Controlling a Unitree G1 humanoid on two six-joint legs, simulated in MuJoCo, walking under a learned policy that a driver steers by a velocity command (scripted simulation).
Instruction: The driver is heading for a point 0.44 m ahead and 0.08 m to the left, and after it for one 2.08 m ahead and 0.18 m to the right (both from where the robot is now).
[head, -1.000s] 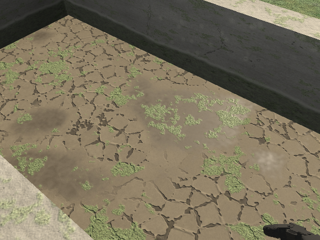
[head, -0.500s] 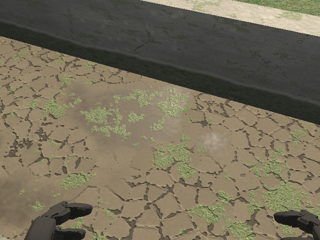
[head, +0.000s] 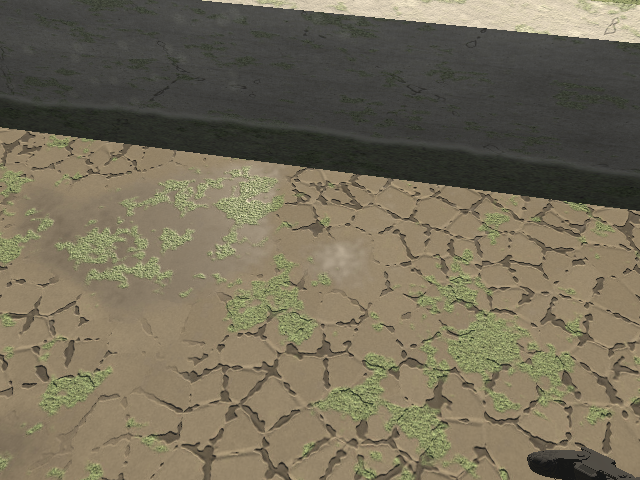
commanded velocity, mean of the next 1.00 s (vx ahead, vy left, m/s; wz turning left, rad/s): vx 0.50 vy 0.00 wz -0.10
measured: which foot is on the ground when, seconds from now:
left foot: down 0.00-1.00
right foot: down 0.00-1.00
